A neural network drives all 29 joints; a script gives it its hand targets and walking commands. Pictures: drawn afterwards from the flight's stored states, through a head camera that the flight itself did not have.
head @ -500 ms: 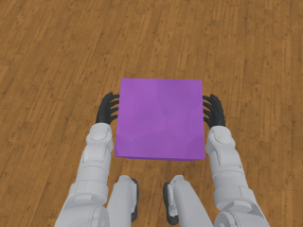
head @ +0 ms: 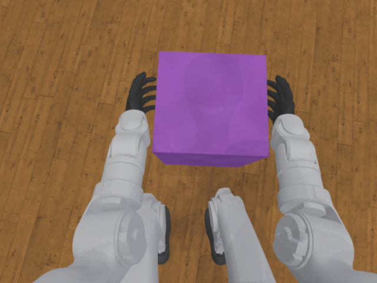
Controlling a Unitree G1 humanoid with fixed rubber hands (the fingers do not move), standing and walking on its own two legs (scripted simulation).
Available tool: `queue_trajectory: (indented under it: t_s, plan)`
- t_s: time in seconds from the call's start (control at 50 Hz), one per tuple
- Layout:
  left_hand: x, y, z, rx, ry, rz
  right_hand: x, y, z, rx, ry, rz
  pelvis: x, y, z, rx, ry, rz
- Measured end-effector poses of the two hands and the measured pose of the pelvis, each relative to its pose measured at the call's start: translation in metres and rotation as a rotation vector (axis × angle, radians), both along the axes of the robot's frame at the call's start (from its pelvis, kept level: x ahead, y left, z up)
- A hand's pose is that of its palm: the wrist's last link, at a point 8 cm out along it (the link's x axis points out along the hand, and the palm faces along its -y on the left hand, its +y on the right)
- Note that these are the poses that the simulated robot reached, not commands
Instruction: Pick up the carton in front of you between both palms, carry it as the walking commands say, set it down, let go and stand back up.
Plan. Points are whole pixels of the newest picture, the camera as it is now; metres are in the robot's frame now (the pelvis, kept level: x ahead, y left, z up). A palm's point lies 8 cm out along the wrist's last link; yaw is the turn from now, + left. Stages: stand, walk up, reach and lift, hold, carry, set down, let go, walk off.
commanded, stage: set down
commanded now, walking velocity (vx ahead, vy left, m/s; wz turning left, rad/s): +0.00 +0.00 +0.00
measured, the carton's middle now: (206, 120) +0.46 -0.07 -0.17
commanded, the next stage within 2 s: none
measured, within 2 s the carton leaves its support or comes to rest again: rests again in 1.88 s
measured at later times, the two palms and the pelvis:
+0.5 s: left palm (159, 110) +0.52 +0.05 -0.24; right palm (268, 116) +0.47 -0.25 -0.23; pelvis -0.01 -0.01 -0.11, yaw +2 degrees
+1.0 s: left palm (167, 110) +0.54 +0.03 -0.33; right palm (262, 117) +0.50 -0.26 -0.32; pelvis -0.01 -0.02 -0.16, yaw +0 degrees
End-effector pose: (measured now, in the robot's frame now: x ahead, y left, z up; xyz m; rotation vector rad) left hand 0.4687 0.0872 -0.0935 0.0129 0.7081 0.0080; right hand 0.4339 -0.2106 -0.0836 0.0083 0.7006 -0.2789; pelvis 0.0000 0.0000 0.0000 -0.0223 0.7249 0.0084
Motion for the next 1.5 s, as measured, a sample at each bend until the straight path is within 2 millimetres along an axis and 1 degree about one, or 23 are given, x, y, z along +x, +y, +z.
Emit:
queue_trajectory:
  t_s: [0.06,0.16,0.2,0.28,0.42,0.64,0.76,0.82,0.88,0.94,1.0,1.08,1.14,1.32,1.5]
  plan:
    - [0.006,-0.007,-0.024,0.001,0.005,-0.016,0.002,-0.006,-0.024,-0.002,0.006,-0.015,-0.004,0.002,-0.017,0.000,0.012,-0.002]
    - [0.016,-0.012,-0.058,0.001,0.013,-0.018,0.010,-0.012,-0.060,0.014,0.013,-0.027,-0.008,0.004,-0.043,0.006,0.031,-0.004]
    - [0.021,-0.014,-0.070,0.003,0.014,-0.016,0.014,-0.013,-0.073,0.013,0.015,-0.024,-0.009,0.004,-0.053,0.005,0.038,-0.001]
    - [0.031,-0.018,-0.088,0.003,-0.005,-0.021,0.023,-0.017,-0.092,0.015,-0.006,-0.027,-0.010,0.003,-0.071,0.010,0.046,0.002]
    - [0.041,-0.028,-0.127,0.019,0.025,-0.037,0.035,-0.027,-0.127,0.001,0.030,-0.016,-0.013,-0.003,-0.095,0.015,0.045,0.010]
    - [0.058,-0.051,-0.191,0.046,0.032,-0.082,0.045,-0.050,-0.192,0.000,0.043,-0.028,-0.014,-0.015,-0.132,0.032,0.048,-0.011]
    - [0.068,-0.056,-0.225,0.056,0.044,-0.093,0.054,-0.056,-0.227,-0.001,0.057,-0.010,-0.015,-0.018,-0.150,0.045,0.031,-0.026]
    - [0.070,-0.057,-0.238,0.055,0.058,-0.092,0.055,-0.056,-0.241,-0.011,0.074,-0.004,-0.014,-0.019,-0.156,0.047,0.008,-0.016]
    - [0.072,-0.061,-0.240,0.006,0.051,-0.072,0.057,-0.058,-0.244,-0.008,0.084,0.003,-0.013,-0.021,-0.159,0.045,-0.006,-0.017]
    - [0.074,-0.060,-0.239,0.015,0.038,-0.084,0.060,-0.057,-0.239,-0.027,0.077,0.006,-0.013,-0.020,-0.161,0.040,-0.017,-0.025]
    - [0.074,-0.055,-0.237,0.016,0.031,-0.089,0.061,-0.052,-0.234,-0.023,0.069,0.000,-0.014,-0.018,-0.163,0.038,-0.024,-0.035]
    - [0.068,-0.045,-0.239,0.027,0.051,-0.082,0.058,-0.043,-0.239,-0.007,0.088,0.013,-0.016,-0.014,-0.166,0.023,-0.026,-0.031]
    - [0.067,-0.041,-0.240,0.020,0.049,-0.073,0.055,-0.039,-0.242,-0.006,0.086,0.038,-0.019,-0.010,-0.169,0.017,-0.044,-0.027]
    - [0.069,-0.040,-0.240,0.028,0.045,-0.101,0.050,-0.042,-0.247,0.046,0.077,0.040,-0.022,0.001,-0.175,-0.003,-0.093,-0.012]
    - [0.070,-0.038,-0.242,0.005,0.042,-0.114,0.050,-0.044,-0.247,0.052,0.071,0.072,-0.024,0.000,-0.179,-0.001,-0.123,-0.012]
